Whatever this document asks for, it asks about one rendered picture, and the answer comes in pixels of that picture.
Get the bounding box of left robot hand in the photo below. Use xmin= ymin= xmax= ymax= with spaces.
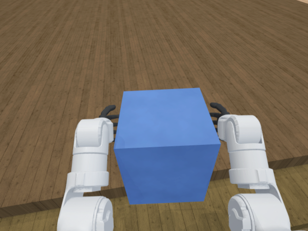
xmin=99 ymin=105 xmax=119 ymax=142

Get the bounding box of right robot hand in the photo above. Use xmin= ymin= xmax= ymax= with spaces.
xmin=209 ymin=103 xmax=230 ymax=141

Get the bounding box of robot right upper arm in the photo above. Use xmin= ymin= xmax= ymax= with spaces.
xmin=228 ymin=193 xmax=291 ymax=231

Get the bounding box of robot left upper arm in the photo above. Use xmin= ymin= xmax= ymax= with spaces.
xmin=58 ymin=196 xmax=114 ymax=231

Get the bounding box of robot right forearm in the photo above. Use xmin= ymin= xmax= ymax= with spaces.
xmin=218 ymin=115 xmax=291 ymax=227

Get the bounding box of carton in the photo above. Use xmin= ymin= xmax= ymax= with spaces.
xmin=114 ymin=88 xmax=221 ymax=205

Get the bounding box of robot left forearm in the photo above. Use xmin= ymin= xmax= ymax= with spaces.
xmin=57 ymin=117 xmax=114 ymax=230

